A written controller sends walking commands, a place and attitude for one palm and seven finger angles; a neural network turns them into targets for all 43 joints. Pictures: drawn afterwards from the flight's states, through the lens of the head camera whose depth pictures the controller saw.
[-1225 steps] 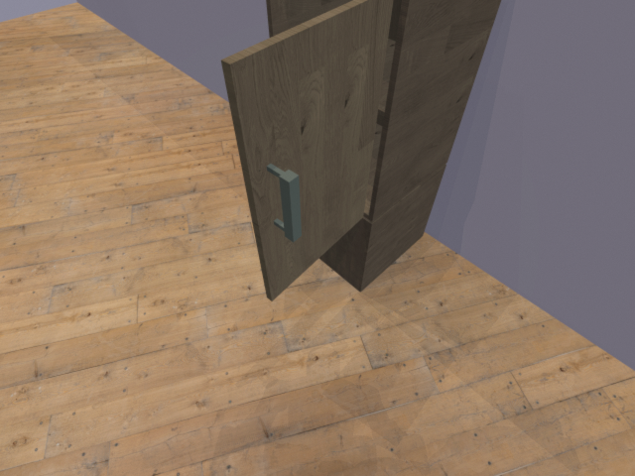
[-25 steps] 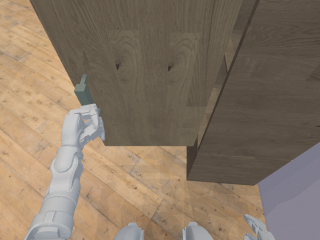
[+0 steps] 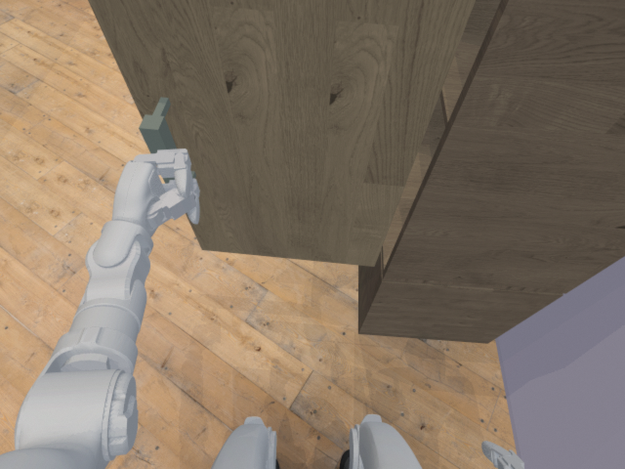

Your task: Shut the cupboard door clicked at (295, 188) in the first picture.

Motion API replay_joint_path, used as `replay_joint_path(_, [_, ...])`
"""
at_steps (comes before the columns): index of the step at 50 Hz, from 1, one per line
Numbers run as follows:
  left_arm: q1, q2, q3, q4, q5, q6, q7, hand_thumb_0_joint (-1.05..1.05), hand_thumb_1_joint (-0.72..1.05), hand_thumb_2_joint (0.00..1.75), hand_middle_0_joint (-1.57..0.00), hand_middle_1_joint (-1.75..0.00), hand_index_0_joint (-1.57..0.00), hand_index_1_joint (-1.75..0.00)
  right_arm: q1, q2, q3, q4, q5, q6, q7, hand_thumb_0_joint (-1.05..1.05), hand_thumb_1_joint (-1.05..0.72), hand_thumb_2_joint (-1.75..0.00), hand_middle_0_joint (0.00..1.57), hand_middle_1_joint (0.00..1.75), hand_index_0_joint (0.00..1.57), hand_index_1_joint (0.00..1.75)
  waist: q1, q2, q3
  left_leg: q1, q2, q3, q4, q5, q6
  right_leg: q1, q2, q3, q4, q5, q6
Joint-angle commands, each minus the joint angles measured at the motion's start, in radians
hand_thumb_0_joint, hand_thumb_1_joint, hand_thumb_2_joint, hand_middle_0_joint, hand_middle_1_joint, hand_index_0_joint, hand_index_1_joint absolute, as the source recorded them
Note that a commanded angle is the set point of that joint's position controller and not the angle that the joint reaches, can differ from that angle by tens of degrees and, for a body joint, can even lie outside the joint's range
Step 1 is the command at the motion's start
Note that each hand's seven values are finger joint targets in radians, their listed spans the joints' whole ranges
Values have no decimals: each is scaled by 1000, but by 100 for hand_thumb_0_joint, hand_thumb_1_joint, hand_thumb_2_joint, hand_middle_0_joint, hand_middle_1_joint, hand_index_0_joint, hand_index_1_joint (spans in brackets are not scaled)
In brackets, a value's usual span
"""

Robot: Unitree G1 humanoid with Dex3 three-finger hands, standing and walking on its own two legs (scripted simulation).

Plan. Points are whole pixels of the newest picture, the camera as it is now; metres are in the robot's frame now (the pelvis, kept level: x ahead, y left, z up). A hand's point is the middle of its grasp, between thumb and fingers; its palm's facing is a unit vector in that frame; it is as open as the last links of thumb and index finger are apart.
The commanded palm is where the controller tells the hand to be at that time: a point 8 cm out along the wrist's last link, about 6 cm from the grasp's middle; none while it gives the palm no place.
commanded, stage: push the door shut along its arc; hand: left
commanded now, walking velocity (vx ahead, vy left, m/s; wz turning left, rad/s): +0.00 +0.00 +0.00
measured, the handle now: (174, 155) +0.52 +0.19 +0.06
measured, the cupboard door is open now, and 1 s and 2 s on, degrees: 88 72 58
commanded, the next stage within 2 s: pull the fist back off the door in 1.34 s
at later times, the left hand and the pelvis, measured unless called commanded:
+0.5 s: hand (220, 161) +0.50 +0.13 +0.07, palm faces -0.29 -0.96 -0.02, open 3.1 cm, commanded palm +0.50 +0.16 +0.07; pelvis +0.00 +0.01 -0.01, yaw -2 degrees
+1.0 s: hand (249, 130) +0.56 +0.09 +0.07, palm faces -0.39 -0.92 -0.02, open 2.9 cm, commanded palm +0.57 +0.12 +0.07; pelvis +0.00 +0.01 -0.03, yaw -3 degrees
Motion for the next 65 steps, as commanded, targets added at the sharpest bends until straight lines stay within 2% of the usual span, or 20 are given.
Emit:
replay_joint_path(1, [-547,123,-26,-173,10,-61,-34,0,90,90,-130,-150,-130,-150,98,-157,-65,-75,-3,-28,-8,0,-90,-90,20,30,20,30,-80,61,-437,319,7,-78,-140,221,2,90,26,43,-134,166,-19])
replay_joint_path(4, [-627,140,-20,-123,10,-53,-42,0,90,90,-130,-150,-130,-150,110,-165,-63,-59,-4,-27,-9,0,-90,-90,20,30,20,30,-100,39,-411,280,8,-82,-132,177,5,60,27,44,-135,131,-18])
replay_joint_path(7, [-647,211,36,-107,17,-52,-47,0,90,90,-130,-150,-130,-150,132,-172,-63,-61,-10,-25,-9,0,-90,-90,20,30,20,30,-93,37,-458,267,8,-81,-122,202,8,84,29,50,-127,148,-18])
replay_joint_path(8, [-659,199,22,-109,21,-53,-52,0,90,90,-130,-150,-130,-150,133,-167,-60,-62,-10,-26,-6,0,-90,-90,20,30,20,30,-92,75,-471,279,5,-81,-119,215,7,78,28,50,-121,155,-20])
replay_joint_path(14, [-710,268,62,-42,40,-36,-75,0,90,90,-130,-150,-130,-150,168,-176,-56,-60,-14,-17,1,0,-90,-90,20,30,20,30,-111,63,-455,233,11,-81,-101,200,12,61,36,53,-117,141,-19])
replay_joint_path(18, [-755,231,28,-48,39,-25,-102,0,90,90,-130,-150,-130,-150,188,-177,-60,-58,-18,-16,7,0,-90,-90,20,30,20,30,-128,109,-487,307,18,-99,-90,249,9,-1,41,41,-109,157,-22])
replay_joint_path(24, [-805,289,70,-17,42,7,-110,0,90,90,-130,-150,-130,-150,215,-183,-55,-56,-21,-10,7,0,-90,-90,20,30,20,30,-138,102,-490,294,22,-103,-78,277,10,-11,46,36,-99,171,-22])
replay_joint_path(25, [-833,305,77,-32,43,2,-110,0,90,90,-130,-150,-130,-150,223,-183,-52,-55,-23,-11,8,0,-90,-90,20,30,20,30,-133,137,-505,314,20,-106,-72,304,9,-19,47,34,-88,184,-25])
replay_joint_path(27, [-845,285,54,-30,56,7,-114,0,90,90,-130,-150,-130,-150,228,-181,-55,-51,-26,-10,12,0,-90,-90,20,30,20,30,-148,126,-512,326,24,-107,-65,319,10,-27,49,34,-93,196,-22])
replay_joint_path(28, [-835,308,75,-29,58,9,-115,0,90,90,-130,-150,-130,-150,232,-184,-56,-52,-27,-8,12,0,-90,-90,20,30,20,30,-141,118,-518,320,24,-105,-63,322,9,-14,49,36,-93,199,-22])
replay_joint_path(30, [-844,288,58,-18,53,16,-126,0,90,90,-130,-150,-130,-150,233,-182,-54,-58,-26,-8,13,0,-90,-90,20,30,20,30,-146,133,-523,323,22,-103,-54,335,11,-24,53,33,-83,210,-25])
replay_joint_path(32, [-872,322,77,44,61,36,-128,0,90,90,-130,-150,-130,-150,238,-187,-48,-52,-26,-3,10,0,-90,-90,20,30,20,30,-164,92,-466,259,24,-98,-50,292,15,-27,55,35,-89,188,-20])
replay_joint_path(35, [-913,355,99,44,65,42,-129,0,90,90,-130,-150,-130,-150,250,-189,-44,-56,-29,-5,9,0,-90,-90,20,30,20,30,-163,133,-495,267,23,-98,-37,315,16,-37,58,34,-74,197,-25])
replay_joint_path(41, [-917,384,117,101,89,71,-142,0,90,90,-130,-150,-130,-150,270,-192,-44,-61,-40,1,13,0,-90,-90,20,30,20,30,-170,111,-536,233,25,-92,1,372,16,-20,64,38,-48,258,-19])
replay_joint_path(42, [-946,390,112,93,96,73,-144,0,90,90,-130,-150,-130,-150,273,-193,-45,-62,-39,4,10,0,-90,-90,20,30,20,30,-184,98,-534,215,27,-89,6,360,19,-22,64,40,-48,256,-16])
replay_joint_path(44, [-981,358,79,91,98,86,-150,0,90,90,-130,-150,-130,-150,274,-188,-46,-58,-41,3,10,0,-90,-90,20,30,20,30,-197,116,-532,198,24,-82,15,338,23,-28,64,44,-52,251,-14])
replay_joint_path(49, [-1055,379,76,104,102,108,-168,0,90,90,-130,-150,-130,-150,293,-195,-46,-39,-45,-2,1,0,-90,-90,20,30,20,30,-216,126,-559,196,24,-85,37,345,25,-39,70,44,-47,256,-17])
replay_joint_path(56, [-1185,331,21,108,100,127,-183,0,90,90,-130,-150,-130,-150,304,-198,-43,-1,-53,-18,-7,0,-90,-90,20,30,20,30,-252,190,-574,274,32,-108,53,367,20,-140,76,23,-39,228,-21])
replay_joint_path(59, [-1206,326,12,160,108,145,-181,0,90,90,-130,-150,-130,-150,301,-200,-38,8,-56,-26,-9,0,-90,-90,20,30,20,30,-266,176,-532,219,29,-102,62,316,25,-154,79,23,-42,195,-21])
replay_joint_path(65, [-1300,292,-17,153,119,144,-175,0,90,90,-130,-150,-130,-150,315,-203,-38,34,-65,-44,-12,0,-90,-90,20,30,20,30,-291,236,-575,279,33,-121,84,364,23,-233,81,9,-14,201,-27])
